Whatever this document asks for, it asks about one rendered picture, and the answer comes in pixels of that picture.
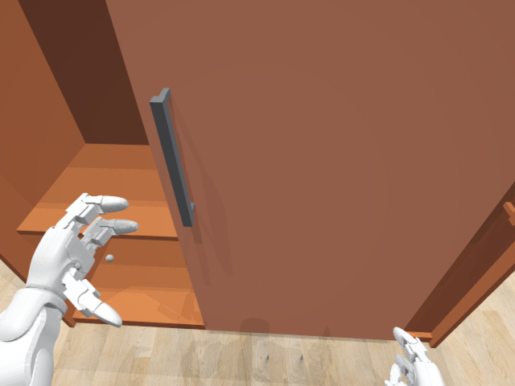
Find robot left hand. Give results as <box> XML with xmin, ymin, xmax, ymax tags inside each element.
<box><xmin>26</xmin><ymin>193</ymin><xmax>139</xmax><ymax>328</ymax></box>

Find left robot forearm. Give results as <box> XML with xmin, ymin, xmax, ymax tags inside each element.
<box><xmin>0</xmin><ymin>287</ymin><xmax>68</xmax><ymax>386</ymax></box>

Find robot right hand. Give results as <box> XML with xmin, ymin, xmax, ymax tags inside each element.
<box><xmin>385</xmin><ymin>327</ymin><xmax>445</xmax><ymax>386</ymax></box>

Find wardrobe door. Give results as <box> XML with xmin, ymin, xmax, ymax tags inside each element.
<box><xmin>404</xmin><ymin>182</ymin><xmax>515</xmax><ymax>333</ymax></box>
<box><xmin>105</xmin><ymin>0</ymin><xmax>515</xmax><ymax>341</ymax></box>

